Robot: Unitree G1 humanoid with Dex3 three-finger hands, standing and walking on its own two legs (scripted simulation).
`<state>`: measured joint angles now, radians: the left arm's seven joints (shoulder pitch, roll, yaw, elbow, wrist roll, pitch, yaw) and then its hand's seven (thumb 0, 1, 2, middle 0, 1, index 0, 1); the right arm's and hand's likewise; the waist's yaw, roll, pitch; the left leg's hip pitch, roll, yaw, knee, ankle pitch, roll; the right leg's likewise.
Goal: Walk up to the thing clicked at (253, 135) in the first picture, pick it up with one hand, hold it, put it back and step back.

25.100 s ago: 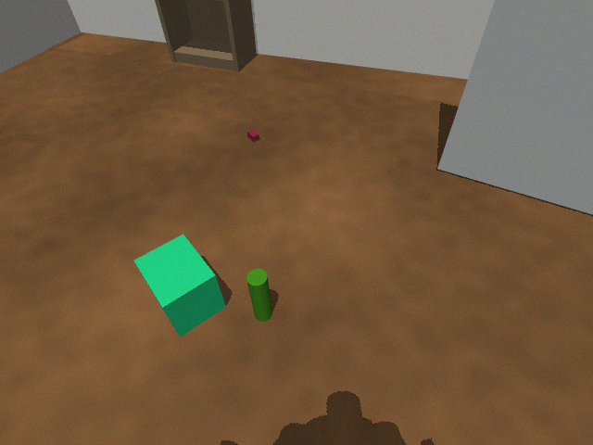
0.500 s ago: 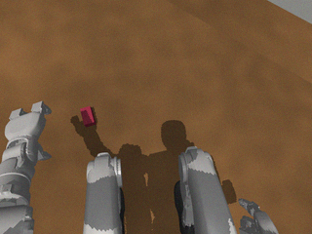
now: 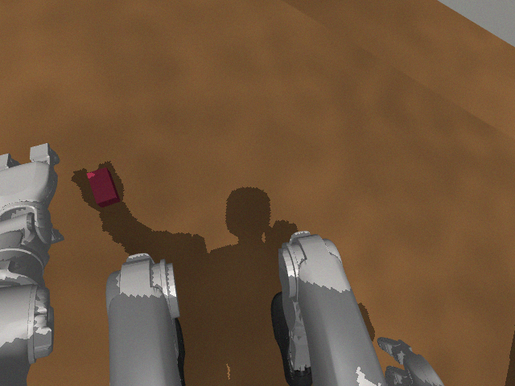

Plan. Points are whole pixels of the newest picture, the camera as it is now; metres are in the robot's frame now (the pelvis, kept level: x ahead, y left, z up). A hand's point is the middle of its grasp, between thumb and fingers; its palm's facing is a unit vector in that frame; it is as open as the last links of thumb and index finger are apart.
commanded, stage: rise first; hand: left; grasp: from above
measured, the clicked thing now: (103, 187) +0.51 +0.27 -0.34
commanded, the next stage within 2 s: none
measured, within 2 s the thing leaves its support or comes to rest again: neither
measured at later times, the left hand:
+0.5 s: hand (61, 197) +0.45 +0.30 -0.20, palm faces -0.43 -0.14 -0.89, open 14.2 cm
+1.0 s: hand (65, 194) +0.46 +0.30 -0.22, palm faces -0.42 -0.14 -0.90, open 14.4 cm
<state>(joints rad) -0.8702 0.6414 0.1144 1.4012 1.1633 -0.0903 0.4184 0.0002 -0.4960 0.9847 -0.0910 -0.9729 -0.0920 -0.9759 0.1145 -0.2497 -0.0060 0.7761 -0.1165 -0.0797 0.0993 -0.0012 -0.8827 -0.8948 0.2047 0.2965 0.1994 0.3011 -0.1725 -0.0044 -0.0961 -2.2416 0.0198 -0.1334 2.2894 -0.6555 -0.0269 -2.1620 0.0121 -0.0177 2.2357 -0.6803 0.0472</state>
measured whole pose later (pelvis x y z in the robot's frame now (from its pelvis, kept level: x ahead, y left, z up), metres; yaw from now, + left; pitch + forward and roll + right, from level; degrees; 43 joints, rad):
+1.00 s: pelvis +0.01 +0.00 -0.04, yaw -3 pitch +34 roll -8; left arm -0.96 0.74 0.16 1.51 1.19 -0.11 0.46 0.00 -0.57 1.04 -0.09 -0.96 -0.07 -0.99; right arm 0.12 -0.27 0.06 0.77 -0.16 -0.07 0.16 0.00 -0.90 -0.90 0.20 0.30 0.20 0.30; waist -0.23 -0.02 -0.03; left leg -2.34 0.02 -0.18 2.43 -0.69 -0.04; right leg -2.25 0.03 -0.04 2.35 -0.70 0.06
